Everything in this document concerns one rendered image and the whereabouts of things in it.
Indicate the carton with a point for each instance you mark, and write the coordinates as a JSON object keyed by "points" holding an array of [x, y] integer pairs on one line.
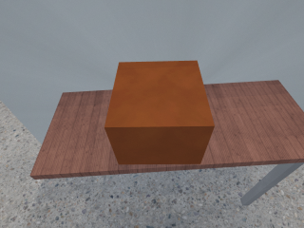
{"points": [[159, 113]]}

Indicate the table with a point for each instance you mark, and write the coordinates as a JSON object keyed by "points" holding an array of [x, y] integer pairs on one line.
{"points": [[256, 123]]}

